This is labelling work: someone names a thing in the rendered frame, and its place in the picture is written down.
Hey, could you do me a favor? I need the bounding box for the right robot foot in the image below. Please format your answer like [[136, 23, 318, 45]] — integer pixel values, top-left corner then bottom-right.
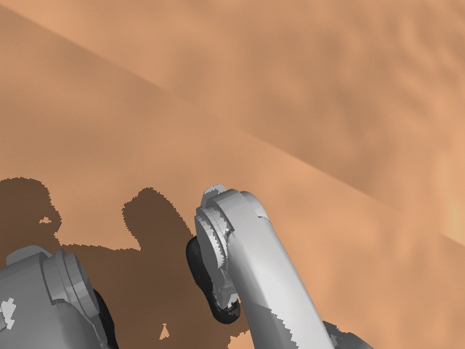
[[186, 236, 240, 324]]

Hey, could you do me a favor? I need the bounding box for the right robot hand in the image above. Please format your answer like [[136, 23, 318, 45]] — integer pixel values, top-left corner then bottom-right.
[[323, 321, 374, 349]]

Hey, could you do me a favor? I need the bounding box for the left robot foot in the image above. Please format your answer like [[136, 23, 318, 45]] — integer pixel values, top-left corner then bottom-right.
[[93, 289, 119, 349]]

